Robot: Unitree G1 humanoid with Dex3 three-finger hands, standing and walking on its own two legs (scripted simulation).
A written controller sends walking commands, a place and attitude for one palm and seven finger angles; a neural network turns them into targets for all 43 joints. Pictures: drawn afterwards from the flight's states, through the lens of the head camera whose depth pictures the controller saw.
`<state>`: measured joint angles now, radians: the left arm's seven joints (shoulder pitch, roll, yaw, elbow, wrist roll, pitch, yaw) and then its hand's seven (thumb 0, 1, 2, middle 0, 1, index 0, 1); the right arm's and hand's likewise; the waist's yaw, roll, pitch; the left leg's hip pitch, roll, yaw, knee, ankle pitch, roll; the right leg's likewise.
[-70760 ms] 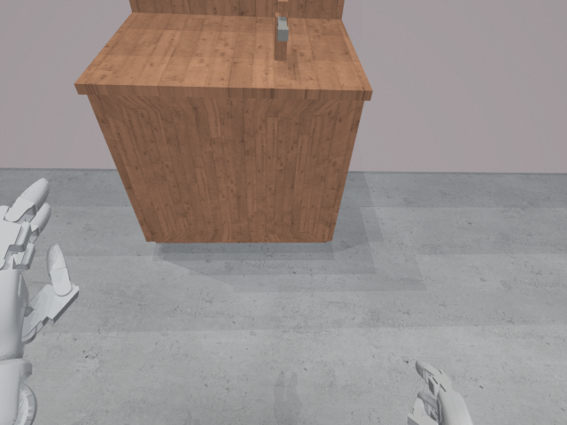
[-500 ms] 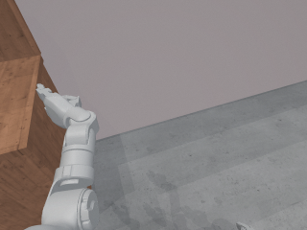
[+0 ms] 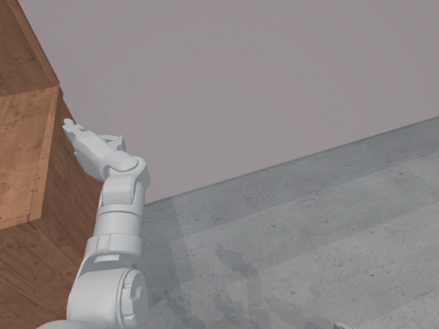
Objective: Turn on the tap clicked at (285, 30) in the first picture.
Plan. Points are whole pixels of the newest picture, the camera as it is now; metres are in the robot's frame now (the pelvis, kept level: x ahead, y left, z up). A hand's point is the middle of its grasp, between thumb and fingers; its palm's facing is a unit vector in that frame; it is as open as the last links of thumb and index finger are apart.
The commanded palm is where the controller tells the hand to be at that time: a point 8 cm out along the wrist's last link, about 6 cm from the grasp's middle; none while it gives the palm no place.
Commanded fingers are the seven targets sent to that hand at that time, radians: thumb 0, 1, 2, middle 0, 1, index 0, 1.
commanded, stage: lift the hand up off the lever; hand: left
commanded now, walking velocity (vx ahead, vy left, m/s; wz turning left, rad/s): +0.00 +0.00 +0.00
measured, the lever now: out of the picture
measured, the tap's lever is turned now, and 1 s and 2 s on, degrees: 62 62 62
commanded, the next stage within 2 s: none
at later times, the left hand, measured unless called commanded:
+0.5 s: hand (115, 139) +0.40 +0.20 +0.17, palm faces +0.81 -0.58 -0.11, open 7.8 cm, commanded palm +0.35 +0.22 +0.18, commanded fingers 0.00 0.90 0.90 -0.15 -0.15 -0.15 -0.15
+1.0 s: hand (104, 135) +0.38 +0.21 +0.20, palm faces +0.81 -0.59 -0.05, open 7.8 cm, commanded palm +0.33 +0.22 +0.20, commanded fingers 0.00 0.90 0.90 -0.15 -0.15 -0.15 -0.15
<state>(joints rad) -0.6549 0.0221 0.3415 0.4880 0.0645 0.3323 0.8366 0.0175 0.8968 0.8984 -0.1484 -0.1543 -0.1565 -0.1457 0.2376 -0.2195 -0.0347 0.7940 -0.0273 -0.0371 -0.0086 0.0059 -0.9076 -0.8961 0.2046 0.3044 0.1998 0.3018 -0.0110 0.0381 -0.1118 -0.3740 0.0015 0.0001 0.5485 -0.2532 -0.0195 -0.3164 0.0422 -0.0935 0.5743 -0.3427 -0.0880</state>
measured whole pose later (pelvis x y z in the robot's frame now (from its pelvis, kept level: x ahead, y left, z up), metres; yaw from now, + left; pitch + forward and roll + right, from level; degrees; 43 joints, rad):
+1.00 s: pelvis +0.00 +0.00 +0.01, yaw +0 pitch +0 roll +1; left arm -0.58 0.02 0.31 0.30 0.02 0.44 0.80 0.02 0.90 0.90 -0.15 -0.15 -0.16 -0.15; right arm 0.17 -0.22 -0.02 0.80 0.00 -0.04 -0.02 0.01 -0.91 -0.90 0.20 0.30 0.20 0.30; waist 0.02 0.05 -0.10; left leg -0.25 0.00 -0.01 0.47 -0.22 -0.03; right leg -0.20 0.05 -0.10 0.49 -0.31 -0.09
